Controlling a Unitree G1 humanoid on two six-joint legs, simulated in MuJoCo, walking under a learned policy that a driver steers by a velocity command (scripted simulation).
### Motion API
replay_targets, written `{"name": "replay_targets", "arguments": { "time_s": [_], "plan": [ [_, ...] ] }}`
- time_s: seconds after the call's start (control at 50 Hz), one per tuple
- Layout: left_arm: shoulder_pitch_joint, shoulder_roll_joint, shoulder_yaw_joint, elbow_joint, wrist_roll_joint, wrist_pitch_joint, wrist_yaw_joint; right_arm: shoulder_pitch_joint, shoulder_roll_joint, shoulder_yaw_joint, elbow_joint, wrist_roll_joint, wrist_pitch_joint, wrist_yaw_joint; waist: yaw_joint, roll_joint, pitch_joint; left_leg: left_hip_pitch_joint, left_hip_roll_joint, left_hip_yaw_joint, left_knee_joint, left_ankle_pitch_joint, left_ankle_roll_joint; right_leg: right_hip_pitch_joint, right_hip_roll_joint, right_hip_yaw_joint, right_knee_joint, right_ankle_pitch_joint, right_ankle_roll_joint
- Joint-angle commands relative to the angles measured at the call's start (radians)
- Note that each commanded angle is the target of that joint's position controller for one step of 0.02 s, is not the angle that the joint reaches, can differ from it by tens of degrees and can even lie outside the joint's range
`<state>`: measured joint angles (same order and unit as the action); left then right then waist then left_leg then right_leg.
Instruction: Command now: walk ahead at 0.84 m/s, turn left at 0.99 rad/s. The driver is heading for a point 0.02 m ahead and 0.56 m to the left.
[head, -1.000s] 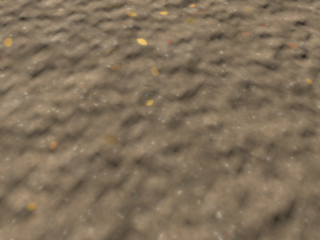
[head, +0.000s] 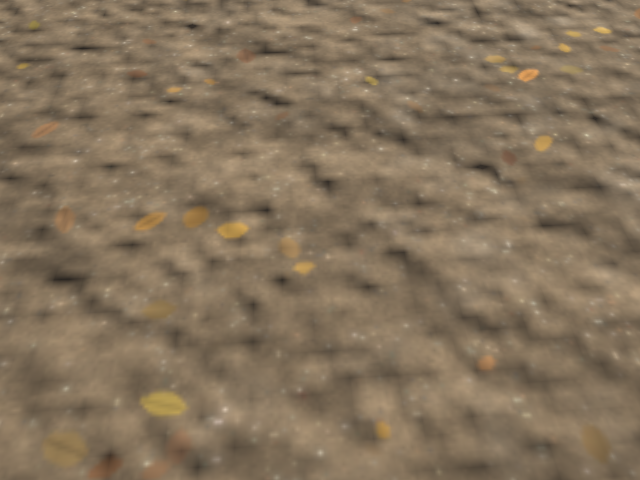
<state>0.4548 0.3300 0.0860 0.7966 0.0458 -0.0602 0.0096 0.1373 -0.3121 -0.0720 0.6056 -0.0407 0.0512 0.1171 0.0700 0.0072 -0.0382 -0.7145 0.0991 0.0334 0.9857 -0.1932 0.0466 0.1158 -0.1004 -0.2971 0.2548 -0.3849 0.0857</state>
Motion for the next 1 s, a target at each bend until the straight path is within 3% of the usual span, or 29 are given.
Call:
{"name": "replay_targets", "arguments": {
  "time_s": [0.02,0.06,0.08,0.1,0.12,0.14,0.16,0.2,0.26,0.34,0.44,0.48,0.5,0.52,0.54,0.56,0.58,0.6,0.62,0.64,0.7,0.72,0.78,0.84,0.9,0.94,0.96,0.98,1.0],
  "plan": [
    [0.016,0.139,0.027,-0.014,0.004,-0.001,0.007,-0.27,-0.047,0.009,-0.141,-0.001,-0.028,0.005,0.029,-0.146,0.233,-0.128,-0.002,0.076,-0.136,-0.128,0.073,-0.002,-0.254,0.062,-0.151,0.112,-0.167],
    [0.003,0.168,0.025,-0.001,-0.004,0.009,0.008,-0.159,-0.053,0.007,-0.108,0.001,-0.031,-0.02,-0.05,-0.144,0.137,0.132,-0.125,0.178,-0.202,-0.241,0.129,-0.017,-0.235,-0.029,0.067,0.804,-0.155],
    [-0.007,0.204,0.028,0.0,-0.012,0.018,0.004,0.014,-0.078,-0.009,-0.058,0.012,-0.04,-0.039,-0.141,-0.138,0.028,0.36,-0.213,0.204,-0.208,-0.255,0.15,-0.062,-0.241,-0.043,0.312,1.151,-0.162],
    [-0.051,0.222,0.025,-0.025,-0.026,0.02,-0.003,0.275,-0.124,-0.04,0.027,0.01,-0.05,-0.055,-0.275,-0.087,-0.121,0.741,-0.252,0.139,-0.297,-0.175,0.18,-0.255,-0.226,-0.049,0.642,1.144,-0.137],
    [-0.031,0.108,-0.004,-0.091,-0.02,0.014,-0.023,0.305,-0.261,-0.082,0.055,0.014,-0.046,-0.073,-0.231,0.162,-0.181,1.048,-0.046,-0.264,-0.458,-0.478,0.225,-0.676,-0.107,-0.025,0.981,0.36,-0.08],
    [-0.163,0.077,-0.013,-0.192,0.0,-0.011,-0.038,0.313,-0.354,-0.098,0.015,0.033,-0.04,-0.088,-0.221,0.242,-0.269,1.129,0.128,-0.797,-0.674,-0.711,0.295,-0.925,0.048,0.173,1.219,-0.13,-0.035],
    [-0.327,0.122,-0.01,-0.24,0.003,-0.019,-0.04,0.331,-0.321,-0.087,0.036,0.02,-0.041,-0.094,-0.252,0.085,-0.164,1.087,0.124,-0.771,-0.715,-0.497,0.261,-1.04,0.019,0.313,1.244,-0.023,-0.048],
    [-0.248,0.092,-0.029,-0.204,-0.002,-0.03,-0.033,0.289,-0.252,-0.068,0.069,0.009,-0.06,-0.113,-0.147,0.005,0.001,0.841,0.081,-0.565,-0.68,-0.204,0.242,-0.967,-0.056,0.315,1.106,0.064,-0.065],
    [-0.162,0.091,-0.034,-0.175,0.028,0.019,-0.039,0.18,-0.164,-0.027,0.051,0.032,-0.091,-0.114,-0.042,0.05,0.053,0.58,-0.026,-0.435,-0.728,-0.103,0.256,-0.81,-0.083,0.325,0.993,0.032,-0.038],
    [-0.397,0.065,-0.05,-0.252,0.012,0.036,-0.042,0.234,-0.162,-0.022,0.078,0.026,-0.123,-0.106,-0.078,0.03,0.18,0.445,-0.076,-0.421,-0.843,0.02,0.271,-0.841,-0.037,0.265,0.731,0.163,-0.002],
    [-0.507,0.031,-0.07,-0.282,-0.006,0.007,-0.045,0.297,-0.196,-0.04,0.139,0.049,-0.126,-0.115,-0.127,0.028,0.138,0.558,-0.083,-0.39,-0.744,0.656,0.184,-0.644,0.087,0.252,0.373,0.466,-0.06],
    [-0.403,0.067,-0.057,-0.255,-0.01,0.003,-0.022,0.278,-0.223,-0.047,0.15,0.054,-0.122,-0.123,-0.084,0.039,0.045,0.583,-0.105,-0.398,-0.601,0.881,0.104,-0.396,0.157,0.265,0.296,0.468,-0.091],
    [-0.398,0.132,-0.011,-0.292,-0.069,-0.047,-0.001,0.309,-0.152,-0.038,0.148,0.112,-0.114,-0.148,-0.029,-0.035,-0.036,0.578,-0.086,-0.478,-0.462,0.766,0.053,-0.238,0.149,0.354,0.246,0.498,-0.079],
    [-0.229,0.166,0.004,-0.256,-0.085,-0.058,0.017,0.227,-0.198,-0.043,0.132,0.088,-0.108,-0.147,0.085,0.006,-0.128,0.562,-0.111,-0.451,-0.315,0.796,0.027,-0.061,0.128,0.318,0.227,0.587,-0.067],
    [-0.045,0.178,0.004,-0.208,-0.068,-0.052,0.03,0.186,-0.096,-0.015,0.097,0.051,-0.1,-0.141,0.125,-0.015,-0.259,0.44,-0.182,-0.406,-0.013,0.31,-0.03,0.207,-0.041,0.449,0.326,0.663,-0.118],
    [0.01,0.205,-0.003,-0.198,0.003,-0.052,0.021,0.384,0.039,0.022,0.074,0.053,-0.09,-0.141,0.01,-0.359,-0.447,0.16,-0.333,-0.339,0.447,-0.577,-0.074,0.512,-0.394,0.828,0.372,1.114,-0.286],
    [-0.043,0.178,0.007,-0.229,0.0,-0.043,0.009,0.415,-0.122,0.0,0.068,0.085,-0.079,-0.138,0.008,-0.36,-0.554,0.114,-0.239,-0.299,0.612,-0.459,-0.104,0.468,-0.43,1.006,0.275,0.874,-0.349],
    [-0.165,0.102,-0.005,-0.273,-0.008,-0.027,0.019,0.279,-0.186,-0.019,0.042,0.093,-0.062,-0.138,0.019,-0.261,-0.394,0.098,-0.161,-0.233,0.551,-0.356,-0.115,0.296,-0.346,0.808,0.217,0.786,-0.315],
    [-0.238,0.051,-0.018,-0.261,-0.013,-0.016,0.023,0.212,-0.188,-0.025,0.024,0.093,-0.048,-0.144,-0.008,-0.15,-0.214,0.062,-0.118,-0.179,0.52,-0.299,-0.126,0.122,-0.296,0.656,0.195,0.789,-0.29],
    [-0.271,0.032,-0.025,-0.256,-0.018,-0.011,0.025,0.197,-0.179,-0.03,0.021,0.089,-0.035,-0.146,-0.034,-0.083,-0.122,0.07,-0.086,-0.156,0.522,-0.284,-0.134,-0.018,-0.261,0.567,0.166,0.808,-0.285],
    [-0.37,0.042,-0.014,-0.214,-0.034,-0.021,0.022,0.182,-0.067,-0.015,-0.026,0.094,-0.002,-0.145,-0.104,-0.114,0.035,0.145,-0.001,-0.116,0.288,-0.263,-0.119,-0.305,-0.216,0.356,0.026,0.699,-0.279],
    [-0.396,0.051,-0.008,-0.2,-0.038,-0.025,0.02,0.147,-0.042,-0.008,-0.043,0.087,0.001,-0.143,-0.105,-0.117,0.058,0.158,0.018,-0.102,0.183,-0.246,-0.122,-0.346,-0.218,0.304,0.002,0.723,-0.285],
    [-0.434,0.117,0.019,-0.174,-0.047,-0.017,0.021,0.116,-0.049,-0.009,-0.049,0.072,0.002,-0.116,-0.105,-0.092,-0.019,0.252,0.032,-0.066,-0.042,0.0,-0.092,-0.299,-0.221,0.198,0.011,0.755,-0.289],
    [-0.476,0.134,0.027,-0.165,-0.071,-0.001,0.01,0.082,-0.094,-0.03,-0.044,0.072,0.015,-0.09,-0.107,-0.074,-0.024,0.346,0.003,-0.01,-0.193,0.121,-0.05,-0.279,-0.195,0.098,0.058,0.669,-0.249],
    [-0.444,0.165,0.043,-0.148,-0.086,0.022,0.002,0.013,-0.143,-0.058,-0.077,0.082,0.024,-0.076,-0.1,-0.062,-0.009,0.38,-0.024,0.053,-0.246,0.031,0.0,-0.243,-0.222,0.074,0.123,0.594,-0.219],
    [-0.416,0.175,0.05,-0.13,-0.095,0.036,-0.003,0.074,-0.171,-0.082,-0.07,0.097,0.023,-0.08,-0.149,-0.042,-0.021,0.483,-0.06,0.1,-0.283,-0.092,0.061,-0.248,-0.228,0.045,0.222,0.412,-0.197],
    [-0.405,0.138,0.041,-0.126,-0.089,0.043,-0.009,0.224,-0.207,-0.109,-0.016,0.103,0.017,-0.092,-0.21,0.033,-0.057,0.664,-0.099,0.075,-0.337,-0.146,0.116,-0.333,-0.171,0.006,0.441,0.311,-0.173],
    [-0.434,0.049,0.01,-0.157,-0.064,0.044,-0.015,0.351,-0.306,-0.137,0.027,0.12,0.005,-0.109,-0.233,0.273,0.014,0.791,0.009,-0.273,-0.51,-0.205,0.244,-0.609,-0.028,-0.007,0.832,-0.102,-0.117],
    [-0.455,0.033,-0.003,-0.239,-0.077,0.013,-0.012,0.298,-0.357,-0.12,-0.021,0.082,-0.044,-0.099,-0.157,0.346,-0.047,0.928,0.184,-0.967,-0.781,-0.802,0.444,-1.018,0.162,0.262,1.064,-0.294,-0.087]
  ]
}}
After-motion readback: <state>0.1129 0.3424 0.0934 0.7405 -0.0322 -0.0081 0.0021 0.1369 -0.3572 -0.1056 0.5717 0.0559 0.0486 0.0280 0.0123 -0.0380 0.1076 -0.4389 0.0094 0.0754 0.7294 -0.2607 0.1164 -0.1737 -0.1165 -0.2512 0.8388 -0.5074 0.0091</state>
